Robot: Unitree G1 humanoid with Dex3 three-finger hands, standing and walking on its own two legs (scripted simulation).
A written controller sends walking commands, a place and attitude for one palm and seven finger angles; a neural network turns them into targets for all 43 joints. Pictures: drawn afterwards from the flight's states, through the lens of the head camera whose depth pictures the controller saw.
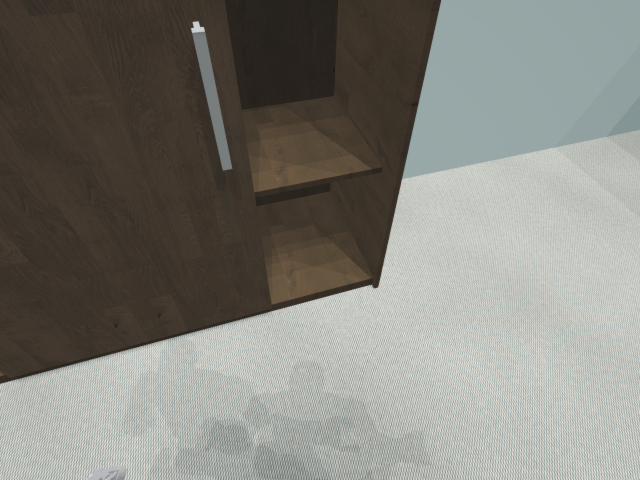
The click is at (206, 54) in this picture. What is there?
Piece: wardrobe's sliding door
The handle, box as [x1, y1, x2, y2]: [191, 21, 231, 170]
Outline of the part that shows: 197,21 193,22 194,27 191,29 223,170 231,168 231,164 203,27 200,27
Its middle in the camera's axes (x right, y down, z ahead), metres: -0.21 -0.26 +0.73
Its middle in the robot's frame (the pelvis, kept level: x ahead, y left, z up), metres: +0.73 +0.25 +0.09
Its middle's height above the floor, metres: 0.87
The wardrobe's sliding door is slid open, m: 0.40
